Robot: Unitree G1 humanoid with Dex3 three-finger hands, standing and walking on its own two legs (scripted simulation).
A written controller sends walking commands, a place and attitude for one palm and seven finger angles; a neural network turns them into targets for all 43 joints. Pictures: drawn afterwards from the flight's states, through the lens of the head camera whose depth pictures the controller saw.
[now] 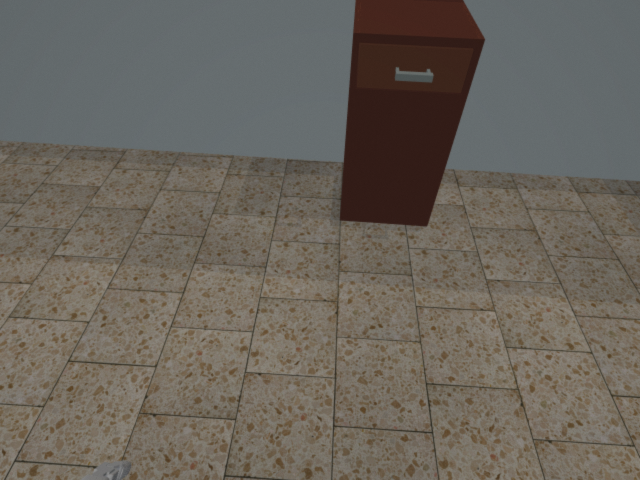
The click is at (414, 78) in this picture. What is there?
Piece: drawer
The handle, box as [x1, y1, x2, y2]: [395, 67, 433, 82]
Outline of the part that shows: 395,69 395,80 430,82 432,80 433,75 429,69 427,69 425,72 399,71 398,67 396,67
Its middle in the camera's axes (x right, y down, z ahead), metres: +0.30 -0.53 +1.24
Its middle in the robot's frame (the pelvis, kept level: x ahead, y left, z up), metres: +1.29 -0.23 -0.06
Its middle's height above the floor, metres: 0.71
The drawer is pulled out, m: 0.00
